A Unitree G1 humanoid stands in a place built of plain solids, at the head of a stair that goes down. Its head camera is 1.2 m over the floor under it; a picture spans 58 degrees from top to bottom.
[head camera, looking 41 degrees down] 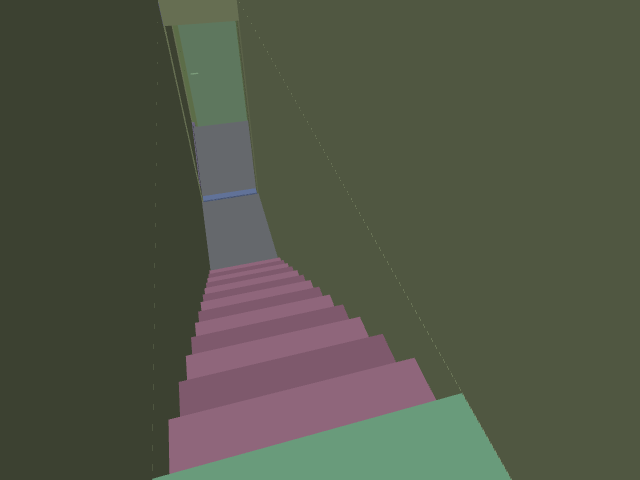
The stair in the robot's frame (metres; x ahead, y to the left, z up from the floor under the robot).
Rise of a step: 0.20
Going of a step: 0.27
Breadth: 0.95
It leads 16 degrees to the left of straight ahead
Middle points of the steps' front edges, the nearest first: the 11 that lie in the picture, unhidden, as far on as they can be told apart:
0.56 0.00 0.00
0.82 0.08 -0.20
1.08 0.15 -0.40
1.34 0.22 -0.60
1.59 0.29 -0.80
1.85 0.36 -1.00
2.11 0.44 -1.20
2.37 0.51 -1.40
2.62 0.58 -1.60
2.88 0.65 -1.80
3.14 0.72 -2.00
